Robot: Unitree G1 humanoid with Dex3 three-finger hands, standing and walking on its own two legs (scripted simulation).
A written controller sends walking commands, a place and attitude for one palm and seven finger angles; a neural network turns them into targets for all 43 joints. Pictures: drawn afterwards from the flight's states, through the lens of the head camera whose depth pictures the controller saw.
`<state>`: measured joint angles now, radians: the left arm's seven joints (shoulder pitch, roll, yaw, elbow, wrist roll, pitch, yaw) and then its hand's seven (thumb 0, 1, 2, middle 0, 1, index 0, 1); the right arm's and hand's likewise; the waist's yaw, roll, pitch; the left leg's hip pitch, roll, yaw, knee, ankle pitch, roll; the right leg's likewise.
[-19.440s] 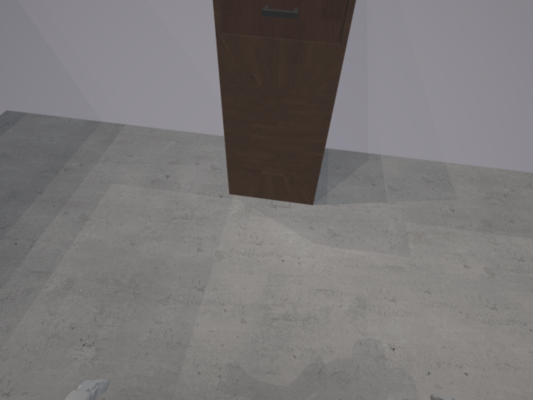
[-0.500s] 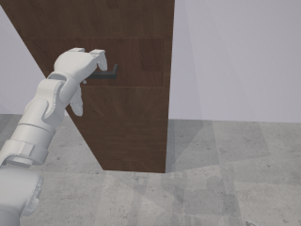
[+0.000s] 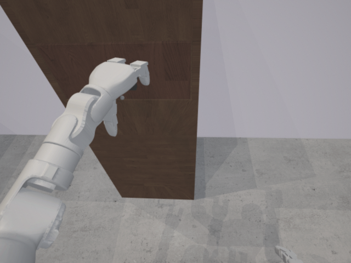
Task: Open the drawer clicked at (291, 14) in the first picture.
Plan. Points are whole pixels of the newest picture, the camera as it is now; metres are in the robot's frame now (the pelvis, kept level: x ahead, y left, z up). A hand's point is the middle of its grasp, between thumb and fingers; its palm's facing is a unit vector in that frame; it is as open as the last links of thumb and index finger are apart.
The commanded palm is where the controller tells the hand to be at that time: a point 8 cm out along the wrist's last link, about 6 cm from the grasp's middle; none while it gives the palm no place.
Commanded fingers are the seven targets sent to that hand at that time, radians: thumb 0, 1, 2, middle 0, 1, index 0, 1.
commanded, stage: lower the fingers behind the handle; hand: left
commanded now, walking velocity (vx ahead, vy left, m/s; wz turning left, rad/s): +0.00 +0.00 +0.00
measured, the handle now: (117, 81) +0.53 +0.19 +0.13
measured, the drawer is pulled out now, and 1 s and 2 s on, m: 0.00 0.00 0.00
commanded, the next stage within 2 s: close the thumb around the handle in 1.66 s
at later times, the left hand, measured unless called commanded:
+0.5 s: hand (102, 93) +0.46 +0.20 +0.14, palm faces -0.13 +0.01 -0.99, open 14.0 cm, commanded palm +0.45 +0.22 +0.21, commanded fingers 0.00 -0.50 0.30 -0.30 -1.20 -0.30 -1.20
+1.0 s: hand (100, 96) +0.48 +0.22 +0.12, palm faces -0.05 -0.03 -1.00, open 13.9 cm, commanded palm +0.46 +0.22 +0.18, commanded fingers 0.00 -0.50 0.30 -0.30 -1.20 -0.30 -1.20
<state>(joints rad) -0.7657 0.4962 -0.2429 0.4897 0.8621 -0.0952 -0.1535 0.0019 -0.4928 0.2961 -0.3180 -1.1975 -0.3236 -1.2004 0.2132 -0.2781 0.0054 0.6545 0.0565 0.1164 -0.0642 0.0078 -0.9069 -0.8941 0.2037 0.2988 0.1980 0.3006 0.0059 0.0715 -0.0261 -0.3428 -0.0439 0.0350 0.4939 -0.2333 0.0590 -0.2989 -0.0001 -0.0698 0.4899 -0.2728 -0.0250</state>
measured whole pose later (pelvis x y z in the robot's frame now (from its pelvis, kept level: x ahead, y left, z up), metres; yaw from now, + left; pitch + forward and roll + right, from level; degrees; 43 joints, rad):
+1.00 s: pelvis +0.01 -0.01 -0.01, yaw -2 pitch +9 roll -1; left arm -0.82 0.56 -0.09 0.82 0.96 -0.06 -0.02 0.00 -0.49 0.30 -0.32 -1.21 -0.32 -1.20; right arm 0.26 -0.26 0.00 0.66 0.05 0.16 -0.06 0.01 -0.91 -0.89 0.20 0.30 0.20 0.30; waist -0.03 0.06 -0.08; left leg -0.45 -0.02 0.05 0.57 -0.28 0.05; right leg -0.41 0.02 -0.05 0.54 -0.30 -0.03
